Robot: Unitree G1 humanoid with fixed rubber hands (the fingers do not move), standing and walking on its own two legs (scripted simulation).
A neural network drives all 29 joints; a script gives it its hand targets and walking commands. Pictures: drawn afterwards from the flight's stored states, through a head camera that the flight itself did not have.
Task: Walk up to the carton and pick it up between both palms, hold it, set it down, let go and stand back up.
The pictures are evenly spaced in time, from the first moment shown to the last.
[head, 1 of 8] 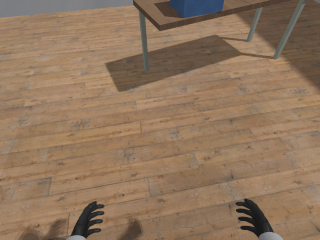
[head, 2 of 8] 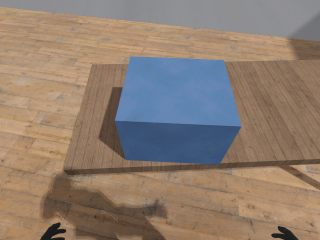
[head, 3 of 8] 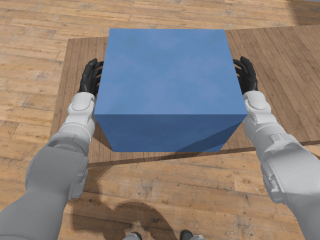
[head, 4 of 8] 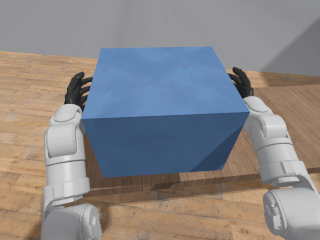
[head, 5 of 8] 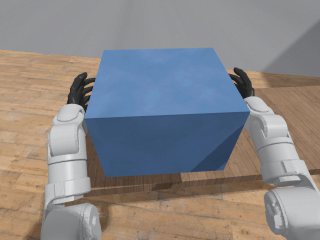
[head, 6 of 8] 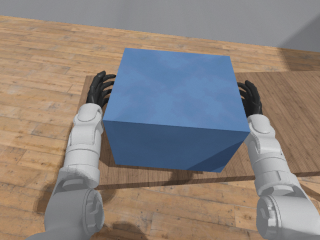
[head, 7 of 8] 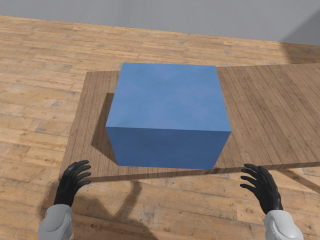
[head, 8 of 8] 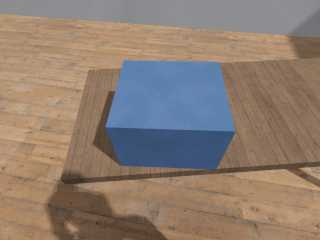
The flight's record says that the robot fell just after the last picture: no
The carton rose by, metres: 0.18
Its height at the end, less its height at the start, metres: +0.00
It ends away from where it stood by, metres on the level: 0.01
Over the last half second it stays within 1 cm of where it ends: yes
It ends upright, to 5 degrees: yes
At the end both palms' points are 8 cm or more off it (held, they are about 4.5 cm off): yes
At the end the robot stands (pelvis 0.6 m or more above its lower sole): yes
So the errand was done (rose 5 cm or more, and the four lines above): yes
